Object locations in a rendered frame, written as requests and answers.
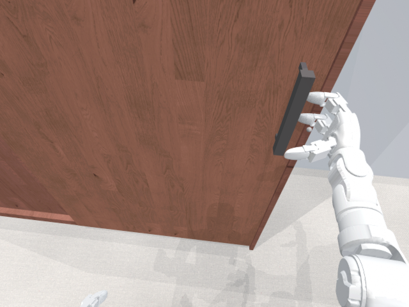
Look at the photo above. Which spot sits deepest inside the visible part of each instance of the right robot forearm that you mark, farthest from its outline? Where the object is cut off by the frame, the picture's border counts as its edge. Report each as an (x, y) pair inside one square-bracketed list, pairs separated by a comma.
[(362, 228)]

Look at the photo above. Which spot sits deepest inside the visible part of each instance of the wardrobe door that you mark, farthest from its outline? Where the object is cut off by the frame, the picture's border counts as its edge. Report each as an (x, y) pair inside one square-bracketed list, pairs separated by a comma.
[(160, 116), (19, 188)]

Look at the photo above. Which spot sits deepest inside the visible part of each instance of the handle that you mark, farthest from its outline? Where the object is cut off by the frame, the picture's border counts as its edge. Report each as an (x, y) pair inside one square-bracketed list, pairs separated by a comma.
[(295, 106)]

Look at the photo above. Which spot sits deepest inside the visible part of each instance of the right robot upper arm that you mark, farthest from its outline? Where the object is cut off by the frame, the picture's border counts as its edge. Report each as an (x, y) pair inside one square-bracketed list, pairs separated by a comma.
[(365, 281)]

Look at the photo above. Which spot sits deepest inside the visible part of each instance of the right robot hand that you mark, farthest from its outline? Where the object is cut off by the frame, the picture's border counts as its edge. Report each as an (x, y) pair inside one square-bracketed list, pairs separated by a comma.
[(344, 129)]

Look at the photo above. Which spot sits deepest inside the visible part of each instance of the left robot hand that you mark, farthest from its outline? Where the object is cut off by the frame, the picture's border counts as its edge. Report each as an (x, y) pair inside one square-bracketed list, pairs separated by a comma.
[(94, 300)]

